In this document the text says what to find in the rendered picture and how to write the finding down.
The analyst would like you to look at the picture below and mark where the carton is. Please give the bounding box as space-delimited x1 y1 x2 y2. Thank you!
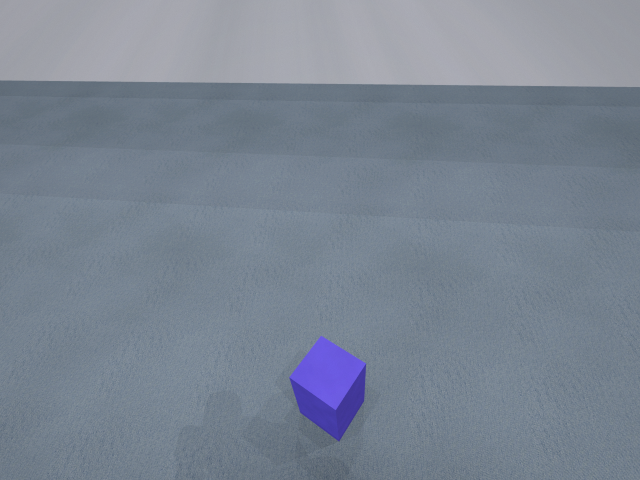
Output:
289 336 366 441

